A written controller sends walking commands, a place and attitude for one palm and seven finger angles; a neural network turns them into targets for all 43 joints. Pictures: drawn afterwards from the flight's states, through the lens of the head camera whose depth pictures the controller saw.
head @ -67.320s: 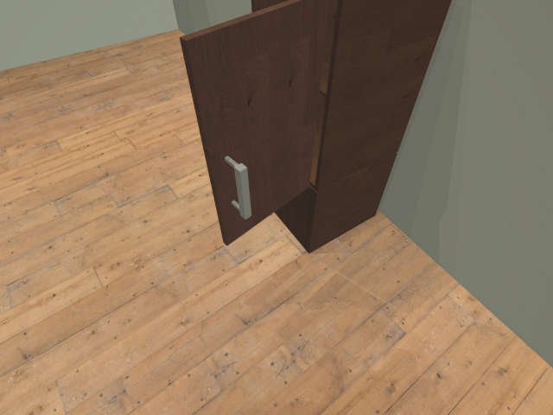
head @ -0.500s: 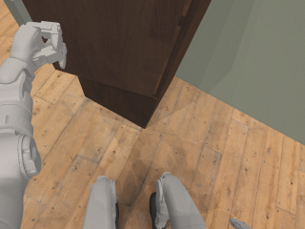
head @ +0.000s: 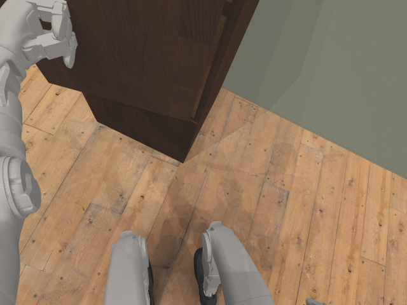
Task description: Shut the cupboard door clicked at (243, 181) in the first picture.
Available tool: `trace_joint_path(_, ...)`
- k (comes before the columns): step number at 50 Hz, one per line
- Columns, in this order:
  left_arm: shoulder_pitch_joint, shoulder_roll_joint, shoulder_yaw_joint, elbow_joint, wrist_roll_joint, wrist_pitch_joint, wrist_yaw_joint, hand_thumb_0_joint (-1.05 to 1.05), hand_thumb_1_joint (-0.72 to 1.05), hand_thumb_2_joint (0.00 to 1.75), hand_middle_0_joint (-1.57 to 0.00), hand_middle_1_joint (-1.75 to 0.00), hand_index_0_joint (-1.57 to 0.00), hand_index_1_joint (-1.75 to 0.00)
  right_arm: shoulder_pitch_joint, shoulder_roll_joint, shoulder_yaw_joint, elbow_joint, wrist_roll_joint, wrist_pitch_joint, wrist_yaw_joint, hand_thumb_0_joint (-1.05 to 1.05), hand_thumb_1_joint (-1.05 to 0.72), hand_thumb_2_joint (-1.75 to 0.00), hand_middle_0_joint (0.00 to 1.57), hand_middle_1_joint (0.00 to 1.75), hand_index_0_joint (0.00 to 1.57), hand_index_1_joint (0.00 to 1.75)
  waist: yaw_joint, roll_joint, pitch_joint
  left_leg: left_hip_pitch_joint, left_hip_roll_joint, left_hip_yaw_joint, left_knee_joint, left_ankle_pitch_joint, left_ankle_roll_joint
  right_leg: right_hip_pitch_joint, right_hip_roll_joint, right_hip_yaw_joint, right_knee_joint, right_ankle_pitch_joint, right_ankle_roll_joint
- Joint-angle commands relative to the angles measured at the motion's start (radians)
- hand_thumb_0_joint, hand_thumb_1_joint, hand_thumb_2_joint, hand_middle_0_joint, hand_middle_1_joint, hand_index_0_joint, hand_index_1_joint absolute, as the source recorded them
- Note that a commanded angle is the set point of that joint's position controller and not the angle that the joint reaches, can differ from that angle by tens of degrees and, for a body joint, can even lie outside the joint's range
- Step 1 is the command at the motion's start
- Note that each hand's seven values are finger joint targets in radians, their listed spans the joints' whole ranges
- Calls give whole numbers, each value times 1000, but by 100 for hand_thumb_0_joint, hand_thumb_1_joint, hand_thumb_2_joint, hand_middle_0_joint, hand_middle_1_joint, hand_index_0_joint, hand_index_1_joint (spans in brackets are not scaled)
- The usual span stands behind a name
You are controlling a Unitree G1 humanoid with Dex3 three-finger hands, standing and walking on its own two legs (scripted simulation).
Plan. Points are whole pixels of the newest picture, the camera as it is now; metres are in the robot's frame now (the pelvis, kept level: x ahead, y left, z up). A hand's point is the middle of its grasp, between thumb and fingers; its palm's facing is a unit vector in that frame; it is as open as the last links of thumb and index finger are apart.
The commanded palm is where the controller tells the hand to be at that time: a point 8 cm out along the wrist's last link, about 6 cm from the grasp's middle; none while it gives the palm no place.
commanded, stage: push the door shut along its arc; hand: left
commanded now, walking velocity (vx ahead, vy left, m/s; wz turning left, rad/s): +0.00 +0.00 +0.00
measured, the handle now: (4, 16) +0.59 +0.27 +0.07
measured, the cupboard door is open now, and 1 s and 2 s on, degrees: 12 3 3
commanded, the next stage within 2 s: pull the fist back off the door in 0.12 s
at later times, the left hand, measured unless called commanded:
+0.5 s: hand (89, 30) +0.59 +0.15 +0.06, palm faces +0.11 -0.99 -0.06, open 3.1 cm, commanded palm +0.56 +0.15 +0.07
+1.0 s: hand (94, 73) +0.50 +0.14 +0.06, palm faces +0.08 -1.00 -0.02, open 3.1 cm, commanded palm +0.47 +0.17 +0.07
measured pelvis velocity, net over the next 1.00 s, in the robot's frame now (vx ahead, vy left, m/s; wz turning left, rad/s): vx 0.02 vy -0.02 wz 0.05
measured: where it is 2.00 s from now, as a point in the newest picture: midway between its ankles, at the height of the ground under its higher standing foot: (176, 293)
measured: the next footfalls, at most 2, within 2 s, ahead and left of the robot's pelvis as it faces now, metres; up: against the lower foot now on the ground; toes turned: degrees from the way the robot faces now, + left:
none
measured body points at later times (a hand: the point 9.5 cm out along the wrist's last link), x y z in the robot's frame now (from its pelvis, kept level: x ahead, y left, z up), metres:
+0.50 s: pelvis -0.01 +0.00 +0.00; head +0.20 +0.04 +0.40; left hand +0.58 +0.20 +0.06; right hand -0.02 -0.24 -0.10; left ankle +0.04 +0.10 -0.56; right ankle +0.05 -0.12 -0.56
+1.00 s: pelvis +0.02 -0.02 +0.04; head +0.18 +0.01 +0.46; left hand +0.49 +0.19 +0.07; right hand +0.09 -0.29 -0.08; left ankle +0.04 +0.10 -0.56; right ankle +0.05 -0.12 -0.56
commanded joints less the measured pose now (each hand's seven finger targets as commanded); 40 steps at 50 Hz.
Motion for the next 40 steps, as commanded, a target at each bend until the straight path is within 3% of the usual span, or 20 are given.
trace_joint_path(1,-594,70,-47,-233,-24,-45,5,0,90,90,-130,-150,-130,-150,196,-226,-87,-13,-2,-30,-21,0,-90,-90,20,30,20,30,-90,293,-608,690,-24,-94,-126,410,13,50,39,33,-180,240,-39)
trace_joint_path(4,-631,60,-58,-219,-23,-31,7,0,90,90,-130,-150,-130,-150,196,-227,-85,-3,-5,-42,-23,0,-90,-90,20,30,20,30,-108,285,-595,695,-25,-97,-119,407,16,19,42,26,-175,234,-40)
trace_joint_path(11,-720,27,-97,-193,3,-6,31,0,90,90,-130,-150,-130,-150,185,-233,-78,11,-10,-57,-24,0,-90,-90,20,30,20,30,-132,345,-587,709,-20,-120,-118,343,8,-65,42,10,-151,194,-44)
trace_joint_path(12,-718,92,126,-207,-66,-1,226,0,90,90,-130,-150,-130,-150,254,-216,-58,-36,-40,-58,-16,0,-90,-90,20,30,20,30,-76,332,-591,648,-2,-136,-151,327,3,-23,24,14,-141,201,-32)
trace_joint_path(13,-668,41,90,-175,-36,3,322,0,90,90,-130,-150,-130,-150,245,-208,-60,-38,-46,-55,4,0,-90,-90,20,30,20,30,-71,343,-596,644,-1,-144,-169,304,-6,-17,25,14,-139,187,-28)
trace_joint_path(14,-653,16,119,-184,-34,-8,401,0,90,90,-130,-150,-130,-150,261,-204,-67,-39,-60,-52,21,0,-90,-90,20,30,20,30,-69,311,-602,651,0,-159,-183,300,-10,-13,24,9,-135,185,-23)
trace_joint_path(16,-641,-48,114,-225,-3,-46,550,0,90,90,-130,-150,-130,-150,274,-191,-76,-43,-84,-41,53,0,-90,-90,20,30,20,30,-63,300,-604,639,-2,-154,-201,277,-16,15,19,14,-150,175,-13)
trace_joint_path(17,-628,-34,114,-263,47,-82,623,0,90,90,-130,-150,-130,-150,277,-186,-81,-46,-96,-36,70,0,-90,-90,20,30,20,30,-49,326,-632,651,-2,-151,-203,294,-21,27,17,17,-146,180,-14)
trace_joint_path(19,-620,-25,60,-279,154,-141,675,0,90,90,-130,-150,-130,-150,294,-191,-95,-38,-104,-19,102,0,-90,-90,20,30,20,30,-66,346,-684,715,1,-163,-205,338,-31,27,15,19,-143,193,-20)
trace_joint_path(20,-610,-43,27,-281,178,-158,670,0,90,90,-130,-150,-130,-150,293,-191,-100,-38,-101,-7,112,0,-90,-90,20,30,20,30,-72,350,-699,730,-2,-157,-209,348,-31,48,16,24,-157,203,-22)
trace_joint_path(22,-576,-23,40,-275,166,-171,631,0,90,90,-130,-150,-130,-150,298,-195,-104,-39,-89,14,117,0,-90,-90,20,30,20,30,-65,321,-711,729,-8,-142,-224,354,-28,123,22,29,-185,221,-24)
trace_joint_path(24,-541,-34,50,-267,123,-171,585,0,90,90,-130,-150,-130,-150,297,-193,-103,-43,-78,25,112,0,-90,-90,20,30,20,30,-56,297,-710,714,-14,-126,-237,356,-22,176,26,36,-205,233,-25)
trace_joint_path(27,-456,-56,77,-241,64,-172,561,0,90,90,-130,-150,-130,-150,290,-180,-99,-45,-68,35,104,0,-90,-90,20,30,20,30,-46,217,-633,645,-20,-94,-258,337,-12,259,29,44,-247,243,-15)
trace_joint_path(29,-381,-8,143,-246,49,-200,566,0,90,90,-130,-150,-130,-150,287,-175,-96,-52,-70,36,101,0,-90,-90,20,30,20,30,-10,178,-634,592,-26,-66,-256,358,-5,338,29,61,-253,273,-14)
trace_joint_path(30,-346,-21,139,-255,47,-217,569,0,90,90,-130,-150,-130,-150,279,-166,-96,-57,-69,39,102,0,-90,-90,20,30,20,30,-3,174,-628,576,-29,-56,-257,378,-4,366,28,64,-253,301,-13)
trace_joint_path(33,-209,-75,126,-222,53,-254,577,0,90,90,-130,-150,-130,-150,269,-150,-105,-63,-68,48,110,0,-90,-90,20,30,20,30,6,83,-552,488,-37,-18,-255,356,4,442,27,83,-269,341,-4)
trace_joint_path(34,-154,-56,148,-207,57,-267,577,0,90,90,-130,-150,-130,-150,267,-152,-106,-68,-67,52,110,0,-90,-90,20,30,20,30,28,71,-544,473,-41,-10,-257,363,3,466,26,90,-266,360,-8)
trace_joint_path(36,-115,-95,126,-257,45,-290,570,0,90,90,-130,-150,-130,-150,248,-145,-116,-81,-62,60,111,0,-90,-90,20,30,20,30,36,74,-551,468,-48,8,-263,362,3,509,22,100,-272,393,-4)
trace_joint_path(38,-53,-117,115,-264,33,-303,558,0,90,90,-130,-150,-130,-150,236,-143,-124,-85,-53,68,109,0,-90,-90,20,30,20,30,44,34,-539,463,-52,16,-271,360,2,539,20,105,-278,414,-4)
trace_joint_path(40,-49,-171,72,-321,23,-324,549,0,90,90,-130,-150,-130,-150,217,-142,-133,-89,-47,73,107,0,-90,-90,20,30,20,30,47,77,-557,531,-54,15,-277,389,-2,508,15,101,-273,429,-4)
